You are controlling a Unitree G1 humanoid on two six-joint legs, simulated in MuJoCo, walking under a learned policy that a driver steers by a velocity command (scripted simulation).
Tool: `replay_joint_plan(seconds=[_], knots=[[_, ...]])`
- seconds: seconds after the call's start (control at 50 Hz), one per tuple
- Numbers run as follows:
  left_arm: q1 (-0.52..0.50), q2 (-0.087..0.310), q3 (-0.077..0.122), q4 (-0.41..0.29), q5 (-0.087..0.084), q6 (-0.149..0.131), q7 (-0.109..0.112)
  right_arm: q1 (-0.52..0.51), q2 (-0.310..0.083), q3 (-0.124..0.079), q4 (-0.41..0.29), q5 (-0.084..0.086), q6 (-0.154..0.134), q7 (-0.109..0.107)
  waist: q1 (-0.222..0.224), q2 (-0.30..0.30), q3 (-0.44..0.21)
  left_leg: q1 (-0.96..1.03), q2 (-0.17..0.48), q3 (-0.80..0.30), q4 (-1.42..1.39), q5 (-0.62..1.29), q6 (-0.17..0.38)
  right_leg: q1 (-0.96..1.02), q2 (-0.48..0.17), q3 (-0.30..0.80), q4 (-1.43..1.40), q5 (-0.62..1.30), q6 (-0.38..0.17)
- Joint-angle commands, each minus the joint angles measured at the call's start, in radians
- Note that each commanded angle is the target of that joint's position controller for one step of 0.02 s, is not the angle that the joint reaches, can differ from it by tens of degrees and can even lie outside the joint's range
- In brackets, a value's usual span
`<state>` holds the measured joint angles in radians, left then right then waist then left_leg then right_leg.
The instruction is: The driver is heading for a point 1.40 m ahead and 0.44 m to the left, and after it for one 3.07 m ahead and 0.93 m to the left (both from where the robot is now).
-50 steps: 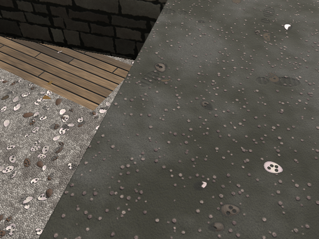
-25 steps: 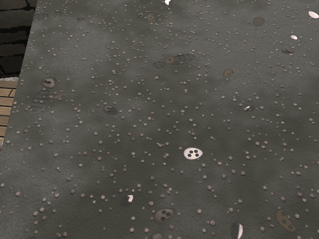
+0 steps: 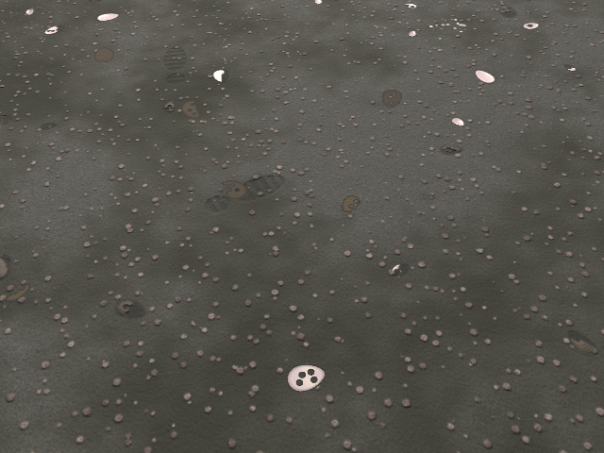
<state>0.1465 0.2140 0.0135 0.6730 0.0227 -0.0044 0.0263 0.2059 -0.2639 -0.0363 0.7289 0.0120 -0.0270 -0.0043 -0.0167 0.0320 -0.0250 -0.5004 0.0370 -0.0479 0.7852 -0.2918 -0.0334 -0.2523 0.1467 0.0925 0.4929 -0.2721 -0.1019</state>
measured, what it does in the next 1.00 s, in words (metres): walks ahead, turning left: left foot, then right foot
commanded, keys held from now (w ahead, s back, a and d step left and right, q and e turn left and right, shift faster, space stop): q+shift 0.64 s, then e+shift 0.12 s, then w+e+shift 0.24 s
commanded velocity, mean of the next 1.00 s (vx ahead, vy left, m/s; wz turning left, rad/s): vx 0.10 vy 0.00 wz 0.50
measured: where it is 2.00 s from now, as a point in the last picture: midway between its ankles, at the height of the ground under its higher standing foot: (273, 310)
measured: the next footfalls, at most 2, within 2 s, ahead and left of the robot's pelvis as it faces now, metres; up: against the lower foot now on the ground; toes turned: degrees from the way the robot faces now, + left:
left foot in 0.22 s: +0.06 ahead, +0.16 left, +0.00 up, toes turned +10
right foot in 0.72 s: +0.24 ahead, +0.04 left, +0.00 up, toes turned +48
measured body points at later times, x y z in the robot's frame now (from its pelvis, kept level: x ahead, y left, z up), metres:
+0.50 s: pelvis +0.06 +0.08 +0.01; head +0.10 +0.13 +0.46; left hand +0.12 +0.41 -0.09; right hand +0.32 -0.13 -0.06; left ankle +0.02 +0.15 -0.73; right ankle +0.18 -0.07 -0.67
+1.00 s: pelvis +0.16 +0.10 +0.01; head +0.18 +0.09 +0.46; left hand +0.07 +0.37 -0.10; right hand +0.45 -0.03 -0.07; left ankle +0.06 +0.20 -0.72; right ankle +0.22 +0.01 -0.73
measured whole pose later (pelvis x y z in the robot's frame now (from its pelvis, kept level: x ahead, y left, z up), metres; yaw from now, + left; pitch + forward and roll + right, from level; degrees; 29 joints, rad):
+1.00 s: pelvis +0.16 +0.10 +0.01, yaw +31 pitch +2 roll +2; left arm 0.34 0.27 0.05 0.73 -0.02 0.00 0.02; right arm 0.19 -0.28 -0.05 0.61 -0.01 -0.08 -0.01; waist 0.03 0.00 -0.02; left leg -0.22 -0.06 -0.10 0.49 -0.35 -0.02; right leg -0.22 0.10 0.29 0.38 -0.19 -0.04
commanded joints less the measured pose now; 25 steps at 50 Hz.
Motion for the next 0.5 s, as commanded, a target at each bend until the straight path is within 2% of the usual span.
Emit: replay_joint_plan(seconds=[0.02, 0.08, 0.16, 0.18, 0.2, 0.22, 0.24, 0.26, 0.28, 0.3, 0.32, 0.34, 0.38, 0.5], knots=[[0.1, 0.208, 0.071, -0.029, -0.009, 0.022, 0.02, -0.13, -0.103, -0.026, -0.143, 0.017, -0.022, 0.019, 0.087, -0.095, -0.03, -0.202, 0.012, -0.01, 0.059, -0.14, 0.001, 0.307, -0.43, 0.251, -0.051, 0.76, -0.183], [0.058, 0.199, 0.076, -0.052, -0.012, 0.042, 0.022, -0.101, -0.085, -0.021, -0.153, 0.026, -0.008, 0.03, 0.075, -0.09, -0.053, -0.166, 0.004, 0.033, 0.048, -0.151, -0.01, 0.336, -0.425, 0.19, -0.034, 0.864, -0.173], [0.022, 0.21, 0.085, -0.06, -0.034, 0.043, 0.018, -0.052, -0.089, -0.027, -0.16, 0.027, 0.003, 0.038, 0.049, -0.13, -0.088, -0.007, -0.048, 0.107, -0.135, -0.06, 0.015, 0.301, -0.386, 0.068, 0.023, 0.872, -0.115], [0.005, 0.21, 0.086, -0.061, -0.044, 0.037, 0.021, -0.01, -0.096, -0.034, -0.152, 0.022, 0.003, 0.036, 0.02, -0.137, -0.107, 0.078, -0.073, 0.125, -0.24, 0.025, 0.038, 0.273, -0.362, 0.025, 0.081, 0.863, -0.085], [0.004, 0.204, 0.085, -0.055, -0.051, 0.024, 0.022, 0.053, -0.124, -0.05, -0.142, 0.013, -0.001, 0.027, -0.021, -0.125, -0.128, 0.22, -0.086, 0.096, -0.358, 0.181, 0.078, 0.188, -0.312, -0.033, 0.192, 0.818, -0.03], [0.015, 0.183, 0.08, -0.069, -0.024, 0.005, 0.016, 0.128, -0.225, -0.083, -0.15, 0.007, -0.002, 0.01, -0.046, -0.001, -0.185, 0.483, 0.058, -0.144, -0.382, 0.52, 0.167, -0.067, -0.228, -0.092, 0.413, 0.481, 0.063], [0.002, 0.112, 0.057, -0.113, 0.05, -0.017, 0.0, 0.145, -0.35, -0.104, -0.176, -0.011, 0.0, 0.006, 0.002, 0.255, -0.216, 0.688, 0.33, -0.525, -0.317, 1.061, 0.348, -0.418, -0.051, -0.096, 0.688, -0.383, 0.142], [-0.026, 0.17, 0.064, -0.108, 0.025, -0.036, -0.013, 0.16, -0.277, -0.091, -0.186, -0.028, 0.002, 0.011, -0.062, 0.15, -0.285, 0.7, 0.355, -0.541, -0.342, 1.043, 0.432, -0.477, -0.072, 0.049, 0.795, -0.418, 0.145], [-0.035, 0.197, 0.072, -0.098, -0.009, -0.039, -0.018, 0.085, -0.247, -0.086, -0.192, -0.018, 0.003, 0.01, -0.023, 0.064, -0.191, 0.651, 0.281, -0.434, -0.338, 0.967, 0.38, -0.507, -0.101, 0.054, 0.814, -0.331, 0.151], [-0.041, 0.188, 0.071, -0.083, -0.013, -0.035, -0.012, 0.027, -0.228, -0.086, -0.202, 0.008, 0.013, 0.002, -0.004, 0.007, -0.139, 0.598, 0.213, -0.362, -0.344, 0.872, 0.32, -0.521, -0.119, 0.041, 0.766, -0.251, 0.161], [-0.056, 0.187, 0.072, -0.078, -0.009, -0.027, -0.004, -0.001, -0.215, -0.079, -0.218, 0.024, 0.026, -0.004, 0.004, -0.012, -0.112, 0.551, 0.178, -0.341, -0.355, 0.81, 0.289, -0.506, -0.133, 0.04, 0.719, -0.203, 0.171], [-0.056, 0.185, 0.073, -0.079, -0.008, -0.021, -0.003, -0.019, -0.221, -0.079, -0.224, 0.028, 0.036, -0.009, 0.023, -0.005, -0.095, 0.484, 0.142, -0.325, -0.368, 0.776, 0.275, -0.455, -0.127, 0.036, 0.679, -0.16, 0.181], [-0.049, 0.164, 0.068, -0.071, -0.013, -0.019, -0.005, -0.018, -0.232, -0.085, -0.228, 0.017, 0.049, -0.017, 0.032, 0.038, -0.093, 0.444, 0.101, -0.325, -0.379, 0.748, 0.262, -0.414, -0.093, 0.019, 0.597, -0.101, 0.196], [-0.104, 0.168, 0.07, -0.062, -0.021, -0.025, 0.004, -0.002, -0.244, -0.092, -0.232, 0.018, 0.065, -0.045, 0.017, 0.1, -0.099, 0.419, 0.065, -0.431, -0.346, 0.621, 0.21, -0.373, -0.049, 0.059, 0.376, -0.01, 0.201]])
